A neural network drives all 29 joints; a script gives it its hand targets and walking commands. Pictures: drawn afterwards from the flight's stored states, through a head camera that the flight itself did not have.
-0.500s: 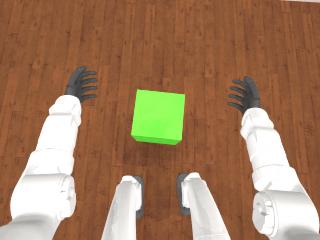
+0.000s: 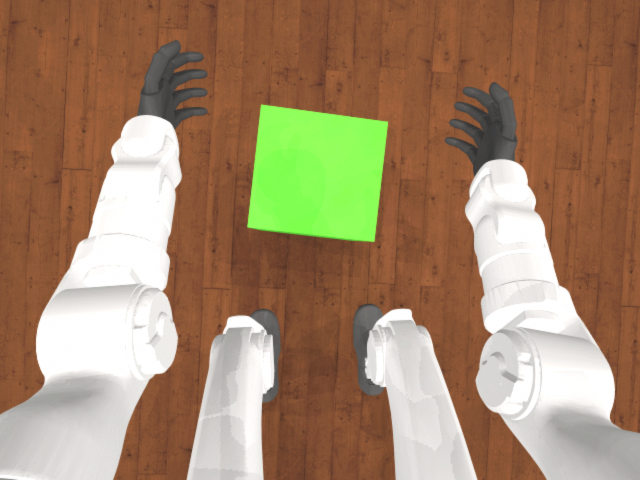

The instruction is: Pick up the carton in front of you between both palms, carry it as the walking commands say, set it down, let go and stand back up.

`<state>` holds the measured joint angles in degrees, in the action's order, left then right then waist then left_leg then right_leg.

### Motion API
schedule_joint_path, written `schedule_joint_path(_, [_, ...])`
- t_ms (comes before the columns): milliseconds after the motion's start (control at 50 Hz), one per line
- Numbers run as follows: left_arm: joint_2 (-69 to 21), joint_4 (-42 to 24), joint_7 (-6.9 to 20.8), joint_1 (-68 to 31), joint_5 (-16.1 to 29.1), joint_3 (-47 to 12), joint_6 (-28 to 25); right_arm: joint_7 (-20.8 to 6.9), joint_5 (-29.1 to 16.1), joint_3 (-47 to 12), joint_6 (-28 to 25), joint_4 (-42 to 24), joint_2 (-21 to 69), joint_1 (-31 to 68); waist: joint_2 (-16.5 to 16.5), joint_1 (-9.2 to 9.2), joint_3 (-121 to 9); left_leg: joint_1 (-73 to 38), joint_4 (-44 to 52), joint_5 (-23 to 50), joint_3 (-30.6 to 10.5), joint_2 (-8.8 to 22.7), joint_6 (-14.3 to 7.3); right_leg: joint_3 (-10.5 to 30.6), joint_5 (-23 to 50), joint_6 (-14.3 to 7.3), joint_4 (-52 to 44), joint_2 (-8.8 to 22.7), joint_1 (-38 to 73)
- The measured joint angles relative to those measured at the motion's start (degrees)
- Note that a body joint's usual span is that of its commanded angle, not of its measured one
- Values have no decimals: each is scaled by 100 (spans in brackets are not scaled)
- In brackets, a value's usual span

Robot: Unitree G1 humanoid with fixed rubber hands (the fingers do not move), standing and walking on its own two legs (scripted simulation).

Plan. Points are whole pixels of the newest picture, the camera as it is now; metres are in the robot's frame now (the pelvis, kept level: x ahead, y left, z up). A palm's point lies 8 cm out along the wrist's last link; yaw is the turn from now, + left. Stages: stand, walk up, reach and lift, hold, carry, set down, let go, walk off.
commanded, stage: reach and lift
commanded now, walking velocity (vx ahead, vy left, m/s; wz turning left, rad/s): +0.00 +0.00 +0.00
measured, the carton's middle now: (314, 184) +0.48 +0.00 -0.46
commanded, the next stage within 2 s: none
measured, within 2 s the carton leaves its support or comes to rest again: leaves its support in 1.42 s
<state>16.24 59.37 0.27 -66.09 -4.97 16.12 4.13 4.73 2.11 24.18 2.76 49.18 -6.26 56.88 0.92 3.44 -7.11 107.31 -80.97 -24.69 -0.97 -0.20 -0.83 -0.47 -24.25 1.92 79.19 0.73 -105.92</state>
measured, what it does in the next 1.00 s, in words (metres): lowers itself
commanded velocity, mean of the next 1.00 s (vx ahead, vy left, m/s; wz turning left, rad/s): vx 0.00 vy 0.00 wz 0.00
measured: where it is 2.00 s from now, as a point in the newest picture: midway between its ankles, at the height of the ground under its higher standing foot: (319, 368)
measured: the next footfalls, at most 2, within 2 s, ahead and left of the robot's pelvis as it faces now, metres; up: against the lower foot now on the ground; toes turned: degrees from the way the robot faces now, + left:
none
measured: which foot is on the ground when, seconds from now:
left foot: down 0.00-1.00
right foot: down 0.00-1.00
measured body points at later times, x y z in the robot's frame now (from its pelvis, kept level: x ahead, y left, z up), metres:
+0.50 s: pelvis -0.05 -0.01 -0.18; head +0.31 +0.01 +0.08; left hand +0.51 +0.18 -0.36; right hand +0.47 -0.19 -0.36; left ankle +0.07 +0.11 -0.55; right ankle +0.07 -0.13 -0.55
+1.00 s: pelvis -0.05 -0.01 -0.20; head +0.32 +0.01 +0.05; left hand +0.52 +0.17 -0.39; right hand +0.48 -0.18 -0.39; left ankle +0.07 +0.11 -0.55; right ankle +0.07 -0.13 -0.55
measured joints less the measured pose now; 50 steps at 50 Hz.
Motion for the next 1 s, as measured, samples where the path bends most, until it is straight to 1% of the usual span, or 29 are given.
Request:
schedule_joint_path(60, [66,-108,-120,77,268,-240,-81,53,-260,-233,-99,3,-119,-20,-12,-34,51,542,-648,-214,-18,12,10,8,-207,9,640,-30,-541])
schedule_joint_path(140, [297,-304,-254,56,751,-669,-117,175,-722,-677,-131,-98,-339,67,-36,-54,330,1166,-1506,-422,-40,21,24,9,-419,8,1494,-61,-1163])
schedule_joint_path(220, [547,-440,-328,-138,1154,-1008,-54,318,-1114,-1038,-33,-219,-528,280,-70,-55,746,1622,-2281,-524,-54,26,39,8,-522,-2,2277,-81,-1625])
schedule_joint_path(280, [703,-354,-364,-426,1355,-1172,24,426,-1321,-1206,76,-182,-626,546,-99,-45,1084,1846,-2754,-536,-56,25,51,15,-537,-4,2764,-90,-1857])
schedule_joint_path(380, [868,228,-391,-1081,1568,-1381,71,516,-1446,-1314,150,316,-714,1169,-125,-32,1620,2087,-3325,-484,-63,17,61,18,-494,-5,3348,-97,-2102])
schedule_joint_path(480, [950,878,-381,-1660,1698,-1546,-27,507,-1450,-1357,70,973,-751,1762,-151,-24,2118,2261,-3739,-444,-88,18,67,1,-452,-5,3750,-111,-2268])
schedule_joint_path(540, [1005,1124,-377,-1891,1776,-1651,-124,490,-1492,-1414,-23,1259,-794,2030,-176,-24,2405,2358,-3960,-449,-99,25,67,-6,-449,1,3959,-125,-2362])
schedule_joint_path(600, [1079,1172,-396,-2003,1887,-1772,-217,489,-1652,-1611,-94,1488,-944,2288,-228,-22,2664,2429,-4165,-483,-94,51,58,3,-462,15,4153,-156,-2443])
schedule_joint_path(680, [1135,1049,-431,-2032,2021,-1956,-291,502,-2031,-1897,-186,1518,-1116,2455,-305,-51,2906,2463,-4394,-568,-90,90,44,12,-511,31,4364,-200,-2495])
schedule_joint_path(740, [1120,855,-456,-1984,2068,-2033,-288,530,-2192,-2041,-188,1474,-1150,2477,-351,-78,2967,2440,-4495,-640,-78,104,43,26,-571,36,4469,-216,-2487])
schedule_joint_path(820, [1015,745,-475,-1847,2018,-2026,-265,566,-2156,-2008,-211,1452,-1044,2370,-357,-99,2807,2400,-4527,-730,-65,106,45,40,-659,39,4509,-218,-2456])
schedule_joint_path(940, [838,1048,-424,-1791,1845,-1861,-276,518,-1732,-1681,-270,1639,-789,2177,-267,-88,2474,2403,-4421,-747,-66,70,44,38,-709,45,4409,-181,-2432])
schedule_joint_path(1000, [794,1140,-415,-1823,1814,-1847,-304,495,-1652,-1649,-298,1644,-754,2153,-233,-82,2428,2416,-4362,-710,-71,62,36,32,-680,50,4344,-174,-2434])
